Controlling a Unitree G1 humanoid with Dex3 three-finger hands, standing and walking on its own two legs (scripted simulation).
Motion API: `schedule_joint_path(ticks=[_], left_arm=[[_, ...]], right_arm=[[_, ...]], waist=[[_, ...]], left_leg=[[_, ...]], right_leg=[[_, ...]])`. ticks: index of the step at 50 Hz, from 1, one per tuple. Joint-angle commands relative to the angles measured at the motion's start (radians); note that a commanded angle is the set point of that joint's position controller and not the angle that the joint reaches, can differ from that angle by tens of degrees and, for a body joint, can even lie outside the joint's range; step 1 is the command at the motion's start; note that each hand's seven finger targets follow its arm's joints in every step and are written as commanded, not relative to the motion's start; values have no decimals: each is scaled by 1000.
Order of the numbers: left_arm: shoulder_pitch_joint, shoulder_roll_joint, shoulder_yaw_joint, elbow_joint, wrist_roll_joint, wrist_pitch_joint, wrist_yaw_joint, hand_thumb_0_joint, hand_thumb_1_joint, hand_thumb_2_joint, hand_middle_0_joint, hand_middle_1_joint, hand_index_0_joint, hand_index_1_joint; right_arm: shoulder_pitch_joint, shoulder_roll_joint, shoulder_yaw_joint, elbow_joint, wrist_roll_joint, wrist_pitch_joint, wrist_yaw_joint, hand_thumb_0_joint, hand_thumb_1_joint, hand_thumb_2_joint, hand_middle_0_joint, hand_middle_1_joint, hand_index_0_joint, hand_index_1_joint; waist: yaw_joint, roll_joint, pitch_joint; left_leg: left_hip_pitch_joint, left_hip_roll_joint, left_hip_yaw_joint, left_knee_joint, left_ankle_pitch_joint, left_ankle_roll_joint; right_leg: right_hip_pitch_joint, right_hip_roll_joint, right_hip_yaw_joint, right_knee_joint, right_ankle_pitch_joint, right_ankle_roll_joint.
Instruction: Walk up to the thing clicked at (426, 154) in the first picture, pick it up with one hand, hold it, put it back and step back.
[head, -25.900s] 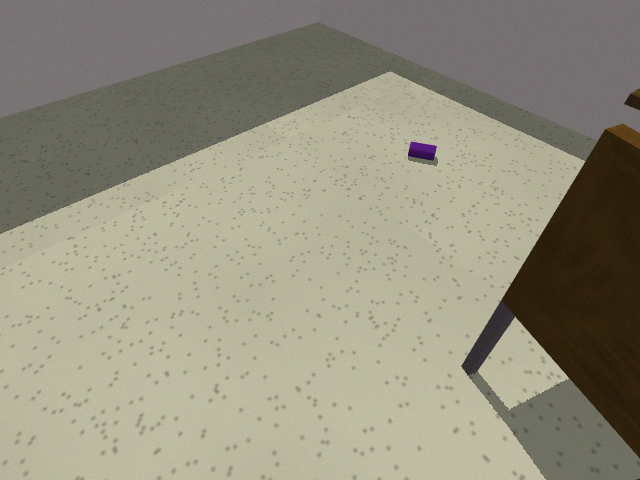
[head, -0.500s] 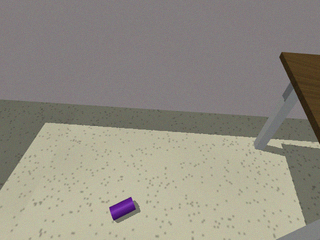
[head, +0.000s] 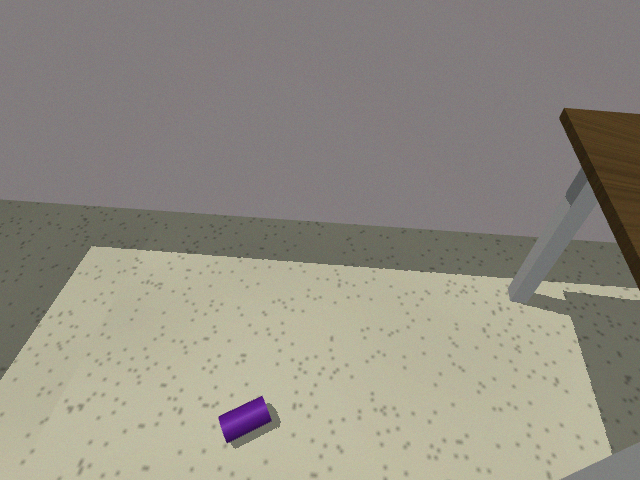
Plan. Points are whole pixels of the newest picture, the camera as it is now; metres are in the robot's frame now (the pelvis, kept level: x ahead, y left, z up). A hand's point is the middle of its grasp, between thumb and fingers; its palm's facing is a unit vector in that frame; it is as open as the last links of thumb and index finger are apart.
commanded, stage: stand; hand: left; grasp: from above
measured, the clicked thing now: (245, 418) +0.44 +0.25 -0.74
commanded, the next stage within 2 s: rise first in 0.46 s
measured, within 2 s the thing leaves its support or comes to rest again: neither
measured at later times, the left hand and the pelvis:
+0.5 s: hand out of the picture +0.05 +0.26 -0.16, palm faces -0.02 -0.94 -0.35, open 7.4 cm; pelvis -0.01 +0.00 +0.00, yaw +0 degrees
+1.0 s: hand out of the picture +0.12 +0.26 -0.19, palm faces -0.07 -0.91 -0.40, open 12.5 cm; pelvis -0.02 +0.01 -0.04, yaw +0 degrees
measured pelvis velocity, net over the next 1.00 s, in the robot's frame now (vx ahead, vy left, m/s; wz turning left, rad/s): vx -0.02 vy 0.01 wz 0.01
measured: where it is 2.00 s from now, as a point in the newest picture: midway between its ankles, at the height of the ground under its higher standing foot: outside the picture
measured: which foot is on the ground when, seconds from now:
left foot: down 0.00-1.00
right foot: down 0.00-1.00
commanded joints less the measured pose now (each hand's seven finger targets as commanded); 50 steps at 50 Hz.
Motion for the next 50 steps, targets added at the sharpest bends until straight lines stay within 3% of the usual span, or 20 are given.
schedule_joint_path(ticks=[1,8,20,27,28,29,30,31,32,33,34,36,37,38,40,42,44,45,47,50], left_arm=[[-27,217,45,-57,-1,-22,15,0,900,900,-200,-300,-200,-301],[-28,218,46,-59,0,-22,15,0,900,900,-200,-300,-200,-301],[-26,220,46,-63,-1,-24,15,0,900,900,-200,-300,-200,-301],[-21,219,44,-58,-2,-21,12,0,900,900,-200,-300,-200,-301],[-15,217,46,-61,-1,-21,11,0,829,878,-182,-380,-186,-381],[-366,38,41,-412,-52,-121,26,0,749,958,-218,-460,-190,-461],[-492,93,61,-352,-49,-112,32,0,669,980,-193,-540,-167,-541],[-331,167,116,-186,-29,-74,38,0,589,959,-193,-620,-169,-621],[-233,178,138,-94,-20,-50,26,0,509,929,-191,-700,-181,-701],[-284,205,146,-124,4,-51,16,0,429,910,-160,-780,-167,-781],[-319,275,193,-169,22,-63,13,0,349,914,-145,-856,-154,-845],[-185,220,189,-53,80,-38,-14,0,189,875,-137,-973,-172,-936],[-123,212,204,-40,109,-25,-25,0,109,911,-109,-1005,-140,-973],[-98,239,231,-102,127,-17,-26,0,29,925,-102,-1030,-130,-1001],[-84,203,219,-196,129,16,-15,0,-131,932,-64,-1092,-97,-1057],[-100,144,177,-213,145,74,-3,0,-291,954,-56,-1095,-78,-1070],[-119,170,186,-280,155,117,9,0,-451,981,-79,-1081,-82,-1076],[-100,154,181,-301,157,136,13,0,-531,990,-83,-1072,-80,-1075],[-96,131,176,-344,161,154,19,0,-584,980,-79,-1083,-79,-1082],[-147,153,192,-451,192,143,29,0,-597,972,-83,-1095,-87,-1090]], right_arm=[[-34,-215,-41,-61,-1,-23,-17,0,-900,-900,200,300,200,300],[-32,-214,-44,-65,1,-22,-16,0,-900,-900,200,300,200,300],[-26,-214,-43,-65,1,-21,-15,0,-900,-900,200,300,200,300],[-22,-216,-42,-59,0,-21,-13,0,-900,-900,200,300,200,300],[-26,-220,-45,-61,-1,-22,-14,0,-877,-898,199,301,199,301],[-26,-47,4,-361,67,-76,-33,0,-957,-938,199,300,199,300],[34,-78,0,-304,70,-75,-44,0,-1037,-936,198,300,199,300],[60,-111,-14,-290,65,-65,-51,0,-1013,-930,198,300,199,300],[74,-110,-26,-309,65,-53,-49,0,-1005,-926,198,300,199,300],[88,-109,-46,-329,54,-56,-54,0,-982,-919,199,300,199,300],[104,-111,-63,-341,49,-64,-62,0,-961,-914,199,300,199,300],[136,-94,-78,-367,29,-71,-53,0,-977,-915,200,300,200,300],[136,-94,-88,-387,23,-70,-46,0,-975,-915,199,300,200,300],[134,-90,-95,-415,23,-71,-43,0,-972,-914,200,300,200,300],[114,-77,-94,-471,29,-71,-40,0,-942,-905,200,300,200,300],[89,-73,-87,-511,35,-69,-33,0,-922,-902,200,300,200,300],[62,-69,-87,-555,40,-73,-27,0,-925,-904,200,300,200,300],[59,-62,-87,-569,40,-75,-24,0,-924,-904,201,300,200,300],[79,-57,-89,-578,37,-88,-21,0,-915,-901,200,300,200,300],[105,-52,-96,-595,31,-113,-23,0,-929,-905,201,300,200,300]], waist=[[-3,9,-68],[-6,-10,-60],[-7,-7,-67],[-8,7,-32],[-3,5,-42],[-117,34,9],[-89,0,-35],[-79,-48,-11],[-42,-44,-5],[-40,-55,-74],[-27,-23,-168],[-24,-41,-219],[7,-16,-243],[35,38,-306],[42,90,-323],[15,45,-241],[11,31,-222],[7,13,-221],[-9,-1,-225],[-23,14,-286]], left_leg=[[26,100,-69,-36,165,44],[25,100,-75,-43,141,44],[23,99,-77,-37,146,44],[-1,96,-83,-56,67,43],[2,95,-81,-51,64,43],[-112,-33,48,22,-69,29],[-97,-38,45,38,-86,31],[-139,-39,40,62,-106,37],[-184,-37,44,93,-76,34],[-187,-38,39,129,-40,37],[-178,-39,38,165,2,35],[-250,-47,28,243,43,33],[-272,-54,28,272,50,29],[-256,-58,29,278,72,21],[-249,-53,24,265,47,9],[-317,-45,12,272,-8,12],[-368,-38,5,300,-61,14],[-383,-36,5,312,-88,16],[-419,-31,5,354,-115,18],[-450,-25,-2,442,-97,18]], right_leg=[[-21,-94,55,-41,174,-54],[-34,-87,47,-45,123,-53],[-35,-88,50,-45,136,-52],[-51,-88,57,-53,68,-56],[-52,-87,55,-53,65,-55],[-264,40,-34,18,-3,-44],[-217,37,-44,22,-26,-42],[-231,44,-53,31,-60,-46],[-237,50,-60,66,-58,-49],[-248,46,-54,98,-27,-49],[-236,39,-45,136,26,-44],[-264,37,-44,218,76,-43],[-274,38,-44,249,69,-49],[-259,40,-41,263,74,-54],[-285,46,-48,271,30,-58],[-335,50,-58,272,-20,-55],[-383,52,-64,295,-80,-55],[-404,53,-65,305,-108,-54],[-455,57,-64,350,-133,-51],[-534,55,-63,444,-117,-49]])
